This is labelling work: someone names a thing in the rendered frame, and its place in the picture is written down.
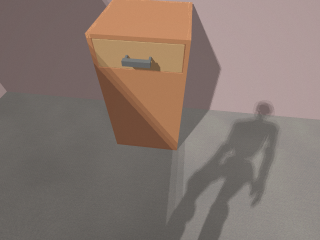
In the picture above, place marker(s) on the drawer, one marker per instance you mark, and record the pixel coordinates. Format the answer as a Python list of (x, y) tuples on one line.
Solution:
[(165, 57)]

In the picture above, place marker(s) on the cabinet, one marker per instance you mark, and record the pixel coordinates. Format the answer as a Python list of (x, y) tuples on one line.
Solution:
[(144, 106)]

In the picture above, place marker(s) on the handle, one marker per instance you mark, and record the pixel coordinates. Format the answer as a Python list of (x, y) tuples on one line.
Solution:
[(138, 63)]

